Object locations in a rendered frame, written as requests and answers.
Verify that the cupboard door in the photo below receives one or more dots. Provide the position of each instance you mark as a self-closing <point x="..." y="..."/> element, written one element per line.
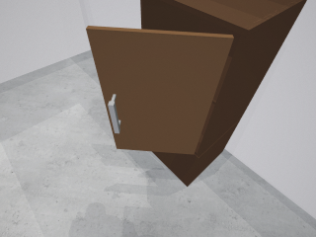
<point x="164" y="82"/>

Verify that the handle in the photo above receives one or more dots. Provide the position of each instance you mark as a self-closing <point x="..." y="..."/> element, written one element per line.
<point x="114" y="114"/>

